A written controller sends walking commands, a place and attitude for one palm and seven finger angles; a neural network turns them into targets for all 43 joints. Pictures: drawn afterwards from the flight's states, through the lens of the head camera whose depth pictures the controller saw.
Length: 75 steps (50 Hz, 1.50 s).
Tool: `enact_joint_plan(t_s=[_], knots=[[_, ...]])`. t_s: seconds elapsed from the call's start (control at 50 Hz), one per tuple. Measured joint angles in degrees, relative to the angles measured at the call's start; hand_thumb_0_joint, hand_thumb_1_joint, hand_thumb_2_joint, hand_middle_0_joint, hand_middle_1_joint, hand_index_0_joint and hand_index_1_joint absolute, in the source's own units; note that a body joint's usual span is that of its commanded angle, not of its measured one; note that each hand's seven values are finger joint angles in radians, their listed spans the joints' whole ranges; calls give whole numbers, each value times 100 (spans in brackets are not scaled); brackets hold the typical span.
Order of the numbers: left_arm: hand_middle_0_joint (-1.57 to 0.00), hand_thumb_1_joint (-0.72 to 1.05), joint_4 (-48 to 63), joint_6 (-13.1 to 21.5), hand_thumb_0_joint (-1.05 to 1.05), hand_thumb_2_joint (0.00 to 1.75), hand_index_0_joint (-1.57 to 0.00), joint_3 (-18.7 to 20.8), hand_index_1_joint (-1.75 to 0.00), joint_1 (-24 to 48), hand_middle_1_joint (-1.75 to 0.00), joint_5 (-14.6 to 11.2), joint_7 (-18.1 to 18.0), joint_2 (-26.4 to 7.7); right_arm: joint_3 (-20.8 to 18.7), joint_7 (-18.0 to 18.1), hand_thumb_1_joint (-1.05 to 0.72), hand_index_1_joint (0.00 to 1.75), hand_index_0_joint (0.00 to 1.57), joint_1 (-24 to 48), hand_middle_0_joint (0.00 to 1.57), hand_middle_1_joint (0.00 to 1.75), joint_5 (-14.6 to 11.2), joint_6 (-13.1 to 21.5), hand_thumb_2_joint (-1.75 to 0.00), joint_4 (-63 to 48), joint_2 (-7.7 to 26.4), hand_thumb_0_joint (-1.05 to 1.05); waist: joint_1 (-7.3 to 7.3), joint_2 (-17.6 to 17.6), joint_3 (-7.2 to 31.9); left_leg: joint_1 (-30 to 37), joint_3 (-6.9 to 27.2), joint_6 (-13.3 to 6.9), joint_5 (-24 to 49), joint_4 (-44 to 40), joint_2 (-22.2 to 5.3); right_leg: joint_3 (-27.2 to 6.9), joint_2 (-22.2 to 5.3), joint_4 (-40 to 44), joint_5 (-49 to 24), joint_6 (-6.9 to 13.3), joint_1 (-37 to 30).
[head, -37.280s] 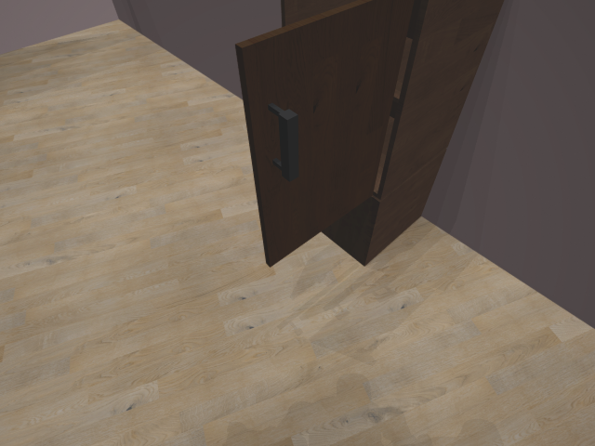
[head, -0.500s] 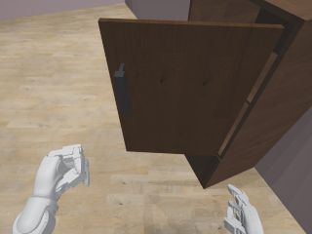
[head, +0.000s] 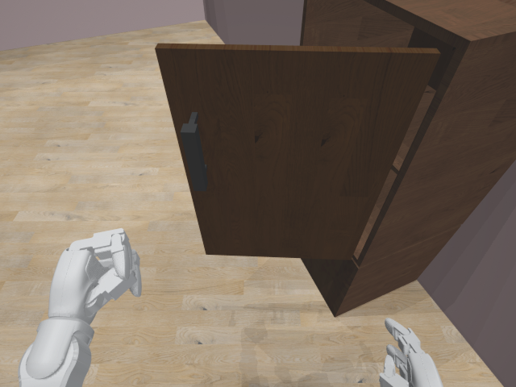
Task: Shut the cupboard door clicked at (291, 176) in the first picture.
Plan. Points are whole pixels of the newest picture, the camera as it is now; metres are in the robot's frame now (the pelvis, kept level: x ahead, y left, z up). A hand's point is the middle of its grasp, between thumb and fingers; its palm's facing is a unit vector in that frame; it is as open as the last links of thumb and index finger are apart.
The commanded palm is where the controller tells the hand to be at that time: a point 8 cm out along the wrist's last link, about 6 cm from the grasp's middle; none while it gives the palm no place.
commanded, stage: bring the fist close to the handle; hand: left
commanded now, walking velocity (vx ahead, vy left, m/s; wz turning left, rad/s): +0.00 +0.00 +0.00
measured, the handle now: (197, 152) +0.48 +0.16 +0.10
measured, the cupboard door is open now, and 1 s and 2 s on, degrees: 65 65 62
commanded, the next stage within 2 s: push the door shut along its arc in 1.48 s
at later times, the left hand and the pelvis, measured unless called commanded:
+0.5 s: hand (180, 235) +0.30 +0.15 +0.10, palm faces +0.03 -1.00 -0.02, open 3.1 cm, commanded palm +0.27 +0.21 +0.10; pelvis +0.00 -0.03 +0.00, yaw -1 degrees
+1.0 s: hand (200, 196) +0.37 +0.13 +0.11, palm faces +0.05 -1.00 -0.01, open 3.1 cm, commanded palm +0.34 +0.18 +0.10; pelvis +0.01 -0.02 +0.00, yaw -1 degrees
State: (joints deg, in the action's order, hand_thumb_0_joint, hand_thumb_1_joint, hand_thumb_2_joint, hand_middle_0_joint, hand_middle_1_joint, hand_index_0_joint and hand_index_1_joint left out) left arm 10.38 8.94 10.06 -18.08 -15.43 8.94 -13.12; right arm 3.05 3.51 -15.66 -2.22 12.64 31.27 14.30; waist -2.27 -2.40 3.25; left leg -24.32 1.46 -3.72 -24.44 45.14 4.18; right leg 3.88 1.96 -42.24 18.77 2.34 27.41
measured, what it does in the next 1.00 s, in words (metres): stands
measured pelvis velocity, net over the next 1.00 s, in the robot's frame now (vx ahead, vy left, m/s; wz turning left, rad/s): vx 0.01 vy -0.02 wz -0.02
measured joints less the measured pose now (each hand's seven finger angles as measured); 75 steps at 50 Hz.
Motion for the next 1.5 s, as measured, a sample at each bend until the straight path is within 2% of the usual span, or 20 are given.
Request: enact_joint_plan(t_s=[0.08,0.14,0.24,0.32,0.42,0.48,0.58,0.66,0.8,0.94,1.16,1.32,1.4,1.5], knots=[[-130,90,-117,-211,2,90,-130,-114,-150,-49,-150,-11,170,-10,14,22,-91,30,21,43,20,30,-23,-19,-90,-12,1,1,15,-43,25,3,-4,24,28,-33,-17,-3,16,9,-18,29,13],[-130,90,-198,-325,2,90,-130,-146,-150,-51,-150,-6,143,-28,19,57,-91,30,21,63,20,30,-24,-21,-90,-35,-20,1,25,-30,3,20,1,54,45,-56,-34,3,32,13,-26,59,6],[-130,90,-451,-123,2,90,-131,-77,-150,480,-150,53,-115,-36,36,89,-91,30,20,153,20,30,-7,39,-90,63,-10,1,20,-8,-86,-33,71,111,50,0,-52,78,44,-26,-19,117,38],[-130,90,-862,-50,2,90,-131,-43,-150,1111,-150,80,-97,-65,54,88,-91,30,21,221,20,30,-39,28,-90,158,12,1,47,-18,-106,-105,104,148,53,26,-71,114,60,-39,-21,151,100],[-130,90,-1340,-377,2,90,-131,-146,-150,1568,-150,87,54,-60,29,90,-91,30,21,191,20,30,-70,-58,-90,165,31,1,113,-50,-62,-83,36,165,83,-105,-93,40,87,25,-46,170,132],[-130,90,-1485,-483,2,90,-130,-96,-150,1621,-150,70,7,-24,6,75,-91,30,21,135,20,30,-56,-133,-90,158,22,1,150,-26,-9,-15,-35,172,97,-225,-105,-37,103,64,-46,172,121],[-130,90,-1553,-287,2,90,-130,108,-150,1661,-150,121,-214,22,-52,12,-91,30,20,49,20,29,-37,-227,-90,176,13,1,149,38,14,75,-83,184,93,-329,-119,-92,124,96,-24,184,77],[-130,90,-1656,-133,2,90,-130,48,-150,1823,-150,192,-230,39,-92,-15,-91,30,20,36,20,29,-49,-247,-90,215,60,1,117,15,-31,62,-38,177,80,-299,-107,-48,109,95,-8,183,62],[-130,90,-2190,-229,2,90,-130,-206,-150,2434,-150,265,-218,108,-86,45,-91,30,20,175,20,29,-74,-330,-90,286,48,1,138,15,-102,-27,-7,157,111,-279,-77,-15,75,100,-34,162,127],[-130,90,-2733,-106,2,90,-130,-194,-150,3072,-150,387,-490,169,-68,-4,-91,30,20,192,20,29,-49,-427,-90,308,-42,1,206,38,-28,-40,-67,138,121,-315,-70,-76,72,102,-48,144,169],[-130,90,-3714,-79,2,90,-130,-191,-150,3793,-150,542,-692,249,-78,-77,-91,30,20,29,20,29,-46,-727,-90,363,-48,1,288,59,-52,-71,-132,102,173,-378,-60,-141,65,154,-113,108,217],[-130,90,-3890,316,2,90,-130,-3,-150,3827,-150,567,-706,170,-143,-112,-91,30,20,-121,20,29,-29,-834,-90,423,-35,1,325,87,-8,-72,-210,90,189,-426,-90,-218,100,199,-159,99,243],[-130,90,-4043,297,2,90,-130,-32,-150,3855,-150,537,-640,117,-168,-109,-91,30,20,-153,20,29,-66,-876,-90,423,6,1,323,49,-33,-52,-180,81,203,-434,-85,-190,93,244,-180,91,197],[-130,90,-4116,287,2,90,-130,-117,-150,3935,-150,502,-640,204,-185,-87,-91,30,20,-96,20,29,-65,-868,-90,429,25,1,304,42,-88,-67,-164,68,240,-447,-65,-174,69,269,-214,77,199]])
